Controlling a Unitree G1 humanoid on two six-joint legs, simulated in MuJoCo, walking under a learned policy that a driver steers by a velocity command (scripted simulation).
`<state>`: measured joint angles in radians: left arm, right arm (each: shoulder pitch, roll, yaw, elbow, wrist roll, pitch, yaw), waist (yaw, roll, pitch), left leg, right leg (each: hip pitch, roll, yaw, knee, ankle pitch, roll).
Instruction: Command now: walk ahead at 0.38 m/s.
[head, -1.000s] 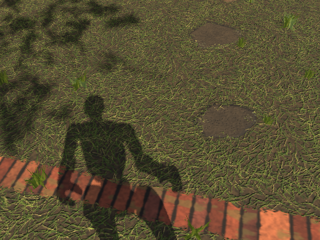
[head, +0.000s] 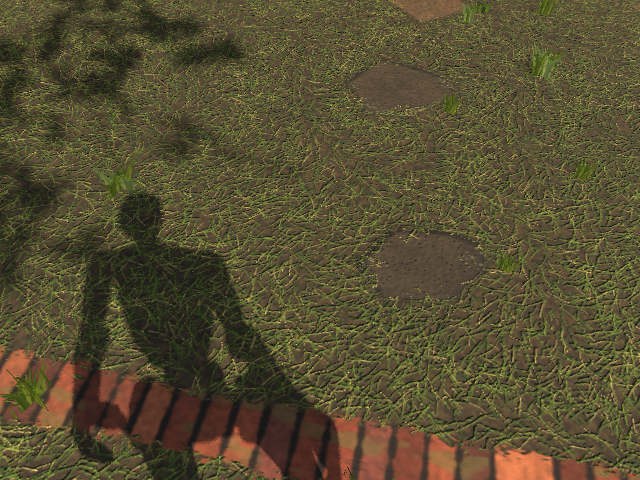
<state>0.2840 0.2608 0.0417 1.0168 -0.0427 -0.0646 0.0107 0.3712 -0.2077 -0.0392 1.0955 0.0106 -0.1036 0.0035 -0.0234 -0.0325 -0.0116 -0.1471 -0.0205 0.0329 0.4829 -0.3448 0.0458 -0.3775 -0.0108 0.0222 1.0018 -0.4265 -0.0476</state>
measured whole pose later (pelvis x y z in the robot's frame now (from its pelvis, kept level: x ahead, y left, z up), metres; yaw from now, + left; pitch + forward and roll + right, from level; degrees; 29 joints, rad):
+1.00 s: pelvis +0.56 +0.00 +0.00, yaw +0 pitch +1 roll +0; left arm 0.32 0.27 0.04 1.00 -0.03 -0.09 0.00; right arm 0.13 -0.24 -0.05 0.89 0.00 -0.10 0.03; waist 0.01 -0.02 0.04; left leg -0.37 -0.02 0.06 0.49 -0.15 0.06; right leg -0.35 -0.02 0.03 1.16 -0.40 -0.05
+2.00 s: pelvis +1.14 -0.09 -0.01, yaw -26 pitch +2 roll +1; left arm 0.36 0.28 0.07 0.82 -0.03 -0.05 0.02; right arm 0.07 -0.26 -0.05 0.76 0.00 -0.13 0.01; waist 0.04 -0.03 0.01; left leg -0.41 -0.04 -0.01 0.51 -0.14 0.03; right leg -0.28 0.08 0.16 1.04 -0.47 -0.04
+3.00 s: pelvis +1.62 -0.34 -0.02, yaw -18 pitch +3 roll -1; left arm 0.31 0.28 0.06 0.85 0.00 -0.06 0.01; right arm 0.10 -0.29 -0.06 0.71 0.02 -0.06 0.05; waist 0.03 0.01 0.04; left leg -0.51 -0.04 0.03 0.63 -0.16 0.09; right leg -0.15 -0.04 -0.06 0.97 -0.48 0.02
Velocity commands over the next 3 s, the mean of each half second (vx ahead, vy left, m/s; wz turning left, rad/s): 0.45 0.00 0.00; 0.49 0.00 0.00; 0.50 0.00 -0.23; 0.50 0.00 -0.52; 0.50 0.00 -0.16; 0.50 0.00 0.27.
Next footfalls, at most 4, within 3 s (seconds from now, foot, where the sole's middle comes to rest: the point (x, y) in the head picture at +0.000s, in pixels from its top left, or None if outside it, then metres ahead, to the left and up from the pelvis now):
0.34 right None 0.35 -0.14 -0.77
0.88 left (272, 419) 0.67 0.09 -0.77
1.44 right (372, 309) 0.97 -0.15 -0.77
1.92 left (324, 217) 1.29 -0.04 -0.77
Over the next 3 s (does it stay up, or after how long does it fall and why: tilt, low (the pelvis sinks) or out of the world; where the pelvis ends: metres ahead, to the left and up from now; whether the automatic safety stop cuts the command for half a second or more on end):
stays up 1.62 -0.34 -0.02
